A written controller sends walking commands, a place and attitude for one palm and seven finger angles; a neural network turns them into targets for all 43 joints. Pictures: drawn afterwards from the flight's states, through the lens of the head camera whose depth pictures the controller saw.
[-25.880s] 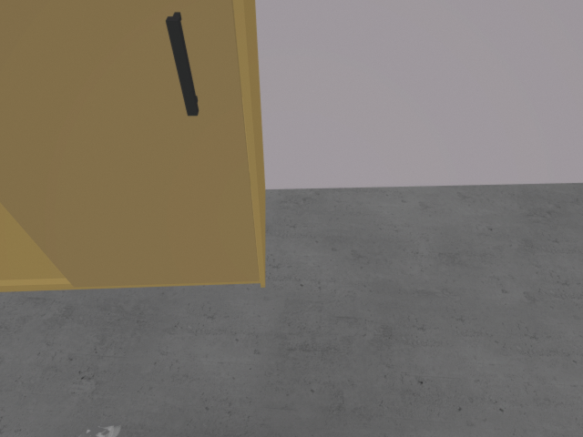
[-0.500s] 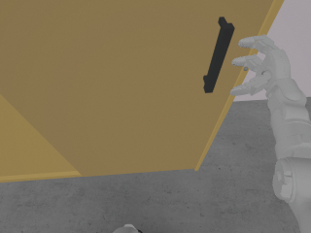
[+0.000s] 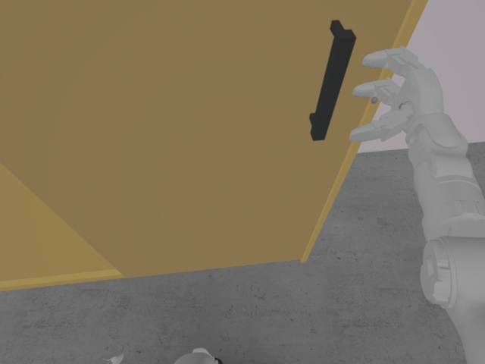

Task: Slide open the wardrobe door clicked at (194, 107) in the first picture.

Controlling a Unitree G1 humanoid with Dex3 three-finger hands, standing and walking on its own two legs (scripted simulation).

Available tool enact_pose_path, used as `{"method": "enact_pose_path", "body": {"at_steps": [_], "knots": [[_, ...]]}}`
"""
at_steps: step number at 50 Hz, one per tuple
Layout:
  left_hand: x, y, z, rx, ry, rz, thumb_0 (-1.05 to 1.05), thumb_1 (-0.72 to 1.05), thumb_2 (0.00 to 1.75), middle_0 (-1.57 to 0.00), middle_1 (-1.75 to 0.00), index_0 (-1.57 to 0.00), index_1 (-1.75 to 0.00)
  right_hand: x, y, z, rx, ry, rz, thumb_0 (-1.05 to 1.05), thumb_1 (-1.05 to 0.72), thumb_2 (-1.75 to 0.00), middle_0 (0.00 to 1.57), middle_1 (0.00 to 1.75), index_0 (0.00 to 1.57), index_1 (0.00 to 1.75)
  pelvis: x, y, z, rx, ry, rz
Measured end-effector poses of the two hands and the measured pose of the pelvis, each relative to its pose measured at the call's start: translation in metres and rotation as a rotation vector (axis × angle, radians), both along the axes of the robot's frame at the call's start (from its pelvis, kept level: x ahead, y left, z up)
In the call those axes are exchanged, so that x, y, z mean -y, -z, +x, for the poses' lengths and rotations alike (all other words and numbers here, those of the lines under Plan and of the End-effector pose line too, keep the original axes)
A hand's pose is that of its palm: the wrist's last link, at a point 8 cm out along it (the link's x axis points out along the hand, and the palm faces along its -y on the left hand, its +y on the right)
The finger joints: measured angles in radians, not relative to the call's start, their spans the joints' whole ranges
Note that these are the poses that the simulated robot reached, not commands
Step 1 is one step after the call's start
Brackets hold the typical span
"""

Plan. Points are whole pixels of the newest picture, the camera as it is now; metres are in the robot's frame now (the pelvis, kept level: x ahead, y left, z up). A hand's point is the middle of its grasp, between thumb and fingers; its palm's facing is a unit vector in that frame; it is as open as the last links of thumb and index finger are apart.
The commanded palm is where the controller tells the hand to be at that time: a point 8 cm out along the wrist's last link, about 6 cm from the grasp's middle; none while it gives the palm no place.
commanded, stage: slide the fingers in behind the handle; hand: right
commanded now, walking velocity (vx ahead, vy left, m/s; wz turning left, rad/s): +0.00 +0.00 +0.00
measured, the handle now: (326, 86) +0.52 -0.09 +0.17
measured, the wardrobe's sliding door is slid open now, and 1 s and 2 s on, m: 0.00 0.00 0.00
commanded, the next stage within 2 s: move the hooked fingers beside the handle in 0.20 s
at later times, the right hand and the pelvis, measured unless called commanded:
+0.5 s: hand (371, 102) +0.48 -0.15 +0.17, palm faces -0.11 +0.99 -0.04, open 13.7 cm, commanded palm +0.47 -0.15 +0.16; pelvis +0.01 +0.00 +0.00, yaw +0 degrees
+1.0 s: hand (373, 102) +0.48 -0.16 +0.17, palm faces -0.13 +0.99 -0.05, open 13.6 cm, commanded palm +0.48 -0.16 +0.16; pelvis +0.01 +0.00 +0.00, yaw +1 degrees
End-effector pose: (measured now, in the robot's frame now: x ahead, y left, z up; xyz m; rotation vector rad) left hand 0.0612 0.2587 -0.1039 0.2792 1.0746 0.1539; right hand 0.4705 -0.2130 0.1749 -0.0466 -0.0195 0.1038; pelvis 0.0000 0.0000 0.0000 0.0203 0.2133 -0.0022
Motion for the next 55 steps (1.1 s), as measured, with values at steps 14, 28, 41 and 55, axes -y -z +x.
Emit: {"method": "enact_pose_path", "body": {"at_steps": [14, 28, 41, 55], "knots": [[-0.004, 0.002, -0.014, -0.034, -0.03, -0.019, 0.01, 0.91, 0.89, -0.2, -0.3, -0.2, -0.3, -0.003, 0.002, -0.003, 0.02, -0.003, 0.004, -0.01, 0.5, -0.3, 0.34, 1.31, 0.33, 1.29, -0.002, -0.001, 0.003, 0.008, -0.01, 0.0], [0.004, 0.0, 0.021, 0.017, 0.0, -0.034, 0.01, 0.91, 0.89, -0.2, -0.3, -0.2, -0.3, -0.003, 0.002, -0.003, 0.019, -0.008, 0.007, -0.01, 0.5, -0.3, 0.34, 1.33, 0.32, 1.29, -0.001, -0.003, 0.012, 0.015, -0.006, 0.0], [0.007, 0.0, 0.033, 0.022, 0.015, -0.034, 0.01, 0.91, 0.89, -0.2, -0.3, -0.2, -0.3, -0.002, 0.002, -0.001, 0.019, -0.02, 0.005, -0.01, 0.5, -0.3, 0.36, 1.31, 0.34, 1.28, 0.001, -0.003, 0.015, 0.013, -0.003, 0.001], [0.002, 0.0, 0.007, -0.007, -0.027, -0.025, 0.01, 0.91, 0.89, -0.2, -0.3, -0.2, -0.3, -0.001, 0.002, -0.001, 0.014, -0.026, 0.005, -0.01, 0.5, -0.3, 0.36, 1.3, 0.35, 1.28, 0.0, -0.003, 0.009, 0.016, -0.015, 0.0]]}}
